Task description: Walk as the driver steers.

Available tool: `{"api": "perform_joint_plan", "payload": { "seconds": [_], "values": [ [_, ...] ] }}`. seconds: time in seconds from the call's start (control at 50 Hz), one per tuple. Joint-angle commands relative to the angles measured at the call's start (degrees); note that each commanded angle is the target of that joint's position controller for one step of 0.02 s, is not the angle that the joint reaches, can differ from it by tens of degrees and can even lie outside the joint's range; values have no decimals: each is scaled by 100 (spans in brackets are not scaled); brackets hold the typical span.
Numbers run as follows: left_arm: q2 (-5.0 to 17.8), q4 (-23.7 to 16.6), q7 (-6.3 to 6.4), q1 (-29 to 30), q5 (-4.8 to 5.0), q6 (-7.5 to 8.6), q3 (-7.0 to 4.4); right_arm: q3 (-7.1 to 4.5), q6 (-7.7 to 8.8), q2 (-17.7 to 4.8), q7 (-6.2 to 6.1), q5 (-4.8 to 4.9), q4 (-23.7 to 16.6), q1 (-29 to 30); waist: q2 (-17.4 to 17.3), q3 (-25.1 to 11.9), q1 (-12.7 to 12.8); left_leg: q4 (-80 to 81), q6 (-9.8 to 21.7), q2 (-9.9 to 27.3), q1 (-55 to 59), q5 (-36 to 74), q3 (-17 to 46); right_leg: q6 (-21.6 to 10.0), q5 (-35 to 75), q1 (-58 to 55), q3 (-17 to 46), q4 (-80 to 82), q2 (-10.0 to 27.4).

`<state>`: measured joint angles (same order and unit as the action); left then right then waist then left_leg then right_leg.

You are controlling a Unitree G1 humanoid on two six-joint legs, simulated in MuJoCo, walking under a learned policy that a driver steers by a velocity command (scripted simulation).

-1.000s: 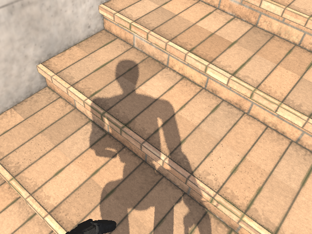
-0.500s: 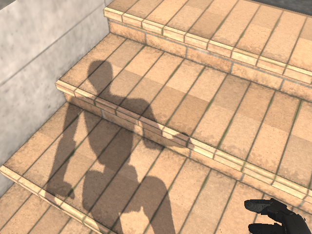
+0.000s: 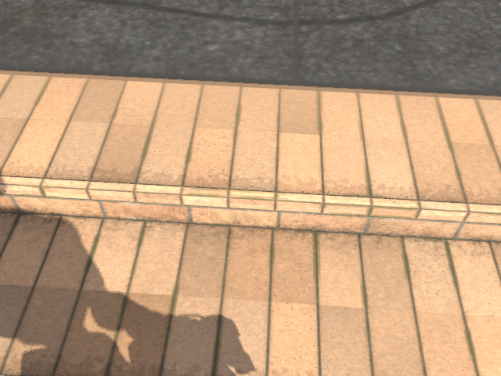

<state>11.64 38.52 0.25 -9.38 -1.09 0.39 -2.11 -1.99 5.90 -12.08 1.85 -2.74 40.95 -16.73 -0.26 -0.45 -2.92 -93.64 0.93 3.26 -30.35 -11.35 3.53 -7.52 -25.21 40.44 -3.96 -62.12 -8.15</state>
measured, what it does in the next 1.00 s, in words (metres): climbs, turning left: left foot 0.15 m higher, then right foot 0.15 m higher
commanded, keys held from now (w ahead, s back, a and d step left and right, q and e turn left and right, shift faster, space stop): w+q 1.00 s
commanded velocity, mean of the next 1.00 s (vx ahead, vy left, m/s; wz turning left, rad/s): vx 0.50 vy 0.00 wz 0.34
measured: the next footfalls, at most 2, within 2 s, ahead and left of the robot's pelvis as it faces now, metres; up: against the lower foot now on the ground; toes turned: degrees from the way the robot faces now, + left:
left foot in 0.44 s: +0.49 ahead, +0.08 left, +0.15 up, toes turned +9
right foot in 0.98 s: +0.91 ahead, +0.02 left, +0.30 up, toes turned +22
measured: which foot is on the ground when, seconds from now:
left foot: up 0.00-0.42, down 0.44-1.00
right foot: down 0.00-0.44, up 0.46-0.96, down 0.98-1.00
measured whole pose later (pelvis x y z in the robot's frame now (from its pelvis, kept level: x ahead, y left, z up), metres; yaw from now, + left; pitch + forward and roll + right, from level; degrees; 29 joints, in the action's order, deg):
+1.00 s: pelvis +0.69 +0.05 +0.24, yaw +25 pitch +5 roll -1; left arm 4.3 26.2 -0.3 4.6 -2.1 1.8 4.1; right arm -4.2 3.9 -13.3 -0.9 0.8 52.3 -33.2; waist -0.9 -1.0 -5.3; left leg -22.9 5.5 -3.7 1.9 -15.2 13.1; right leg -5.9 -24.4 56.3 -4.3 -72.0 0.7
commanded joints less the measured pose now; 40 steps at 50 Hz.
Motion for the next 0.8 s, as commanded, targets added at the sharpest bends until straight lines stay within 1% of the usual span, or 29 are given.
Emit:
{"api": "perform_joint_plan", "payload": {
  "seconds": [0.02, 0.04, 0.06, 0.1, 0.14, 0.18, 0.22, 0.26, 0.3, 0.32, 0.34, 0.36, 0.38, 0.42, 0.44, 0.46, 0.48, 0.5, 0.52, 0.54, 0.56, 0.58, 0.6, 0.62, 0.64, 0.68, 0.7, 0.74, 0.8],
  "values": [
    [426, 109, -38, -192, -30, 390, -212, 86, -121, -8, -242, -112, -729, -249, -38, -222, -130, -1314, 185, -25, -2066, -613, 140, -784, 1101, -1420, 3137, 3553, 1431],
    [372, 363, -73, -242, 10, 450, -186, 147, -224, 114, -287, -154, -738, -249, -36, -96, -308, -627, 251, 98, -2000, -547, 250, -577, 1147, -1218, 2480, 3626, 1245],
    [386, 324, -64, -236, 5, 475, -167, 120, -292, -81, -271, -102, -758, -236, -48, 32, -333, 622, 127, 199, -1667, -690, 178, -625, 1285, -1028, 2209, 3945, 1318],
    [375, 447, -45, -676, 7, 610, -159, 41, -344, -261, -228, -72, -693, 268, -1, 71, 76, 897, -10, 110, -1810, -135, -341, -637, 3252, -1561, 2106, 4269, 1414],
    [667, 788, -11, -1477, -28, 687, -253, 48, -341, 6, -201, 32, -597, 476, 423, -311, 416, -524, 48, -86, -3095, -481, -599, -648, 4442, -3202, 2162, 4233, 1735],
    [816, 867, -12, -1800, -22, 732, -263, 52, -342, 77, -234, 66, -813, 1111, 248, -165, 543, -1332, 264, -69, -4452, -1031, -433, -554, 3363, -4140, 2116, 4370, 1846],
    [592, 1047, -54, -2104, -129, 677, -149, 168, -348, 358, -272, 116, -1038, 1684, 212, 197, 605, -2178, 495, -322, -5492, -1624, -176, -464, 2313, -4391, 1854, 4433, 1886],
    [389, 1301, -60, -2360, -117, 663, -38, 317, -379, 484, -278, 56, -1429, 2486, 199, 684, 687, -1345, 524, -486, -5575, -1797, -559, -102, 1956, -3943, 1336, 4914, 1668],
    [421, 1532, 73, -2556, -109, 617, 17, 458, -434, 630, -224, 60, -1866, 2937, 472, 786, 626, -930, 540, -491, -5307, -1982, -952, 19, 3113, -3788, 1135, 5419, 1728],
    [567, 1407, 151, -2287, 3, 564, 2, 480, -503, 468, -122, 4, -1857, 2585, 258, 376, 409, 189, 621, -264, -3935, -1496, -1284, 16, 4191, -3574, 727, 5921, 1771],
    [626, 1355, 168, -2080, 75, 533, 15, 445, -549, 361, -68, 24, -1728, 2377, 98, 78, 377, 762, 699, -351, -2767, -1158, -1576, 57, 5469, -3338, 308, 6043, 1638],
    [745, 1098, 176, -1700, 141, 583, 44, 408, -548, 258, -43, 82, -1528, 1872, 92, -149, 151, 1662, 848, -492, -1337, -1075, -1855, 80, 8131, -3072, -17, 5581, 1711],
    [1112, 1043, 233, -1745, 237, 684, -35, 329, -580, 74, -79, 168, -1383, 1426, 535, -664, -49, 1938, 874, -772, -288, -940, -2043, 60, 10674, -3179, 107, 5002, 2025],
    [1518, 958, 246, -1711, 273, 714, -164, 92, -616, -380, -158, 231, -880, 51, 957, -1524, -667, 3205, 1005, -1175, 750, -1149, -1905, 208, 12166, -4178, 147, 2773, 2253],
    [1540, 781, 234, -1514, 265, 744, -202, -40, -553, -617, -122, 117, -742, -522, 956, -1819, -1039, 3991, 1466, -894, 1726, -1011, -679, 352, 10985, -3658, 31, 848, 2065],
    [1078, 352, 59, -1559, 258, 808, -145, -271, -517, -1268, -63, 163, -492, -699, -759, -2183, -887, 5489, 2655, 672, 3199, -634, 2897, 757, 4070, -1241, 54, -2392, 568],
    [1284, 30, -92, -1101, -104, 867, -269, -381, -661, -1262, -192, 267, -537, -229, -781, -2552, -596, 6940, 2725, 862, 3075, 276, 5450, 674, 1739, -535, 877, -4037, 20],
    [697, -278, -140, -1082, -141, 847, -140, -406, -576, -1230, -214, 349, -461, 245, -125, -1874, -48, 7054, 2344, 923, 2603, -604, 4828, 555, 1874, -86, 1291, -4318, 428],
    [420, -345, -102, -898, -186, 800, -29, -310, -505, -840, -219, 284, -235, 201, 655, -1040, 57, 7087, 2120, 780, 1816, -1339, 4422, 484, 1663, 318, 1113, -4575, 488],
    [97, -536, 1, -654, -197, 716, 66, -236, -408, -525, -237, 141, -38, 150, 876, -298, 294, 7012, 1926, 580, 1047, -1147, 3744, 382, 1288, 725, 1086, -4656, 630],
    [-122, -740, 73, -496, -213, 598, 172, -137, -323, -202, -254, 58, 159, 115, 773, 60, 502, 6983, 1823, 351, 512, -830, 3182, 333, 973, 1024, 1055, -4993, 695],
    [-227, -826, 119, -527, -189, 473, 243, -113, -232, -167, -247, 27, 314, 70, 577, 204, 638, 7078, 1683, 237, 300, -438, 2518, 246, 739, 1252, 1038, -5022, 834],
    [-327, -913, 177, -497, -226, 358, 320, -128, -155, -283, -197, 99, 473, -14, 552, 222, 802, 7128, 1569, 29, 188, 11, 1949, 208, 667, 1280, 1020, -4686, 974],
    [-104, -914, 187, -587, -243, 295, 304, -153, -104, -473, -157, 154, 341, 249, 627, 305, 969, 7383, 1443, -134, -171, -1, 1474, 312, 730, 831, 976, -3219, 1177],
    [74, -953, 191, -280, -319, 282, 263, -181, -35, -622, -140, 206, 321, 304, 607, 274, 882, 7484, 1415, -301, -143, 464, 1283, 430, 968, 721, 814, -2643, 1216],
    [356, -973, 148, 34, -293, 281, 214, -183, 81, -743, -143, 217, 306, 44, 354, 124, 617, 7759, 1351, -288, 220, 1886, 1168, 603, 1804, 540, 459, -1431, 1344],
    [74, -979, 104, 294, -293, 283, 251, -205, 90, -760, -206, 196, 497, -477, -194, -225, 318, 7515, 1443, -90, 1208, 2631, 1459, 598, 1568, 1211, 165, -2443, 1188],
    [-48, -1058, 115, 660, -253, 296, 251, -279, 102, -986, -303, 174, 559, -1284, -247, -529, -37, 7274, 1679, 321, 3185, 2342, 2181, 598, 745, 3257, 374, -4142, 1207],
    [-486, -1655, 54, 2101, -312, 332, 431, -256, 2, -778, -350, 110, 793, -2280, -132, -55, -447, 6954, 1617, 442, 4273, 1912, 2465, 403, -586, 5296, 444, -5630, 1079]
  ]
}}
Keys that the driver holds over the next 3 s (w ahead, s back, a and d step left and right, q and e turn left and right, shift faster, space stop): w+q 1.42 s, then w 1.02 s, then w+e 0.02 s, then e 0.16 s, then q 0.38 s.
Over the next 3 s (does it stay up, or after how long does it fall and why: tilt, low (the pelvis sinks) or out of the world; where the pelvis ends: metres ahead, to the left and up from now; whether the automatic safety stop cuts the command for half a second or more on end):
stays up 1.51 0.59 0.37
